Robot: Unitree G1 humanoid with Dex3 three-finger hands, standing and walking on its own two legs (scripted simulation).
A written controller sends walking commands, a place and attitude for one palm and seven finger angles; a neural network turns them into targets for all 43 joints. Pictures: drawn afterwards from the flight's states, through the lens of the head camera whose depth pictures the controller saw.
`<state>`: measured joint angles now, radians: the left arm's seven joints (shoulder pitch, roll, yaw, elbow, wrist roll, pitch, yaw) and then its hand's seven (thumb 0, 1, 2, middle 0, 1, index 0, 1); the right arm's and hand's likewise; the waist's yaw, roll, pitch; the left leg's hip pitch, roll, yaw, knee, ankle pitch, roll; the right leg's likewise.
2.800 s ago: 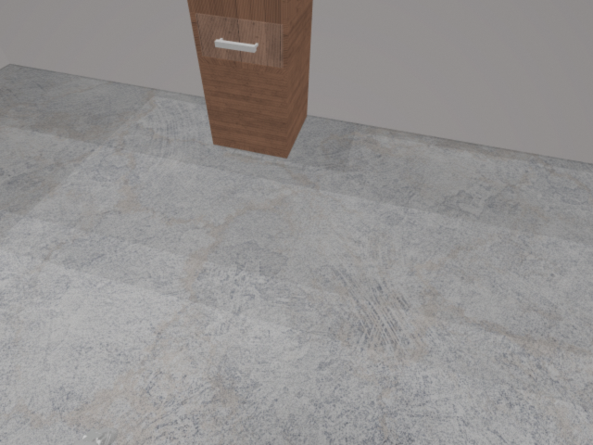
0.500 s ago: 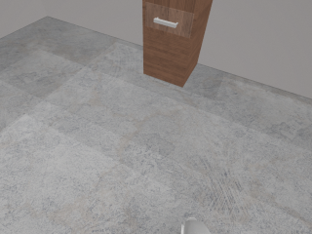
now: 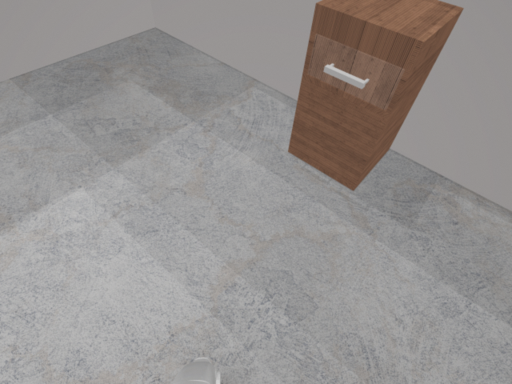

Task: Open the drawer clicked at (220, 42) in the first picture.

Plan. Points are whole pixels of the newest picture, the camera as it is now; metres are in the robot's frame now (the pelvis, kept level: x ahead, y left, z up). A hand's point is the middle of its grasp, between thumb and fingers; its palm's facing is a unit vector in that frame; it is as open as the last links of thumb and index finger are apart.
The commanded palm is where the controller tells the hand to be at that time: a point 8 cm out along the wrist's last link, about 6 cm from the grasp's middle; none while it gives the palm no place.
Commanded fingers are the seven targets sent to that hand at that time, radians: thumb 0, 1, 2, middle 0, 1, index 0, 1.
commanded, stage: walk to a spot facing it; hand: left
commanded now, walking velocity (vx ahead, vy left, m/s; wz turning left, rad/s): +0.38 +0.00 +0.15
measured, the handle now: (346, 74) +1.27 -0.27 -0.17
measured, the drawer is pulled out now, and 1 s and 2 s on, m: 0.00 0.00 0.00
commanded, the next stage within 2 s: turn to face it in 0.88 s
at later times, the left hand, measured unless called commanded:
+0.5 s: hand (169, 286) +0.31 +0.20 -0.16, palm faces +0.00 -0.98 -0.18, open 7.3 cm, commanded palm none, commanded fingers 0.00 0.90 0.90 -0.20 -0.30 -0.20 -0.30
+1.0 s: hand (194, 260) +0.38 +0.17 -0.17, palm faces +0.22 -0.95 -0.20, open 7.2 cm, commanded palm none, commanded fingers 0.00 0.90 0.90 -0.20 -0.30 -0.20 -0.30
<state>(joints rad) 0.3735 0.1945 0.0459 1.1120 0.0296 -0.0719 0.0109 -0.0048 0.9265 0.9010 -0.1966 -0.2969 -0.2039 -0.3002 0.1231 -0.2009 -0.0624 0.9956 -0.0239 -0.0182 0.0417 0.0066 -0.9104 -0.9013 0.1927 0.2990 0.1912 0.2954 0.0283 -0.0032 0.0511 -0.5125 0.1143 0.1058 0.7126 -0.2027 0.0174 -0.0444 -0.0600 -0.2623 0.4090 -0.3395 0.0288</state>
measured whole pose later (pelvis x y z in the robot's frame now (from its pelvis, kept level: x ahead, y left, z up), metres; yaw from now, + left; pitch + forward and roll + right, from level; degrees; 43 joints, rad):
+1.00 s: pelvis +0.43 -0.01 +0.00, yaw +10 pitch -1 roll -1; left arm 0.33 0.17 0.05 1.09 0.03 -0.07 0.01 -0.01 0.93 0.90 -0.20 -0.30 -0.20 -0.30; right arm 0.16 -0.21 -0.07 1.00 -0.02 0.01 0.04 0.01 -0.92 -0.90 0.19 0.30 0.19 0.30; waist 0.00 0.02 0.06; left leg -0.56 0.13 0.12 0.77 -0.16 -0.01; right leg -0.03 -0.06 -0.32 0.39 -0.33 0.01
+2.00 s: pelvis +0.53 +0.04 +0.00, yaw -19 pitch +0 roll -1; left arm 0.15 0.28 0.10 0.92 0.02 0.08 -0.02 0.00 0.91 0.90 -0.20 -0.30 -0.20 -0.30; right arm 0.19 -0.21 -0.03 0.89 -0.02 0.03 -0.02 0.01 -0.90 -0.90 0.20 0.30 0.20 0.30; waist 0.00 -0.06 0.06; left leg -0.25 0.05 0.11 0.53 -0.29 0.02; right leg -0.48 0.06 0.06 0.92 -0.41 0.04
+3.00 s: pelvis +0.60 +0.00 +0.01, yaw -35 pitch -1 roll -1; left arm 0.27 0.20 0.07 1.08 0.03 0.02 -0.02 0.00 0.91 0.90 -0.19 -0.30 -0.20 -0.30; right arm 0.42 -0.11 -0.02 1.10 -0.02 -0.05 -0.02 0.01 -0.90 -0.90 0.20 0.30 0.20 0.30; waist -0.02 -0.03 0.02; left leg -0.05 0.04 0.19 0.30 -0.24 0.02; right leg -0.53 -0.09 -0.04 0.97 -0.21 0.02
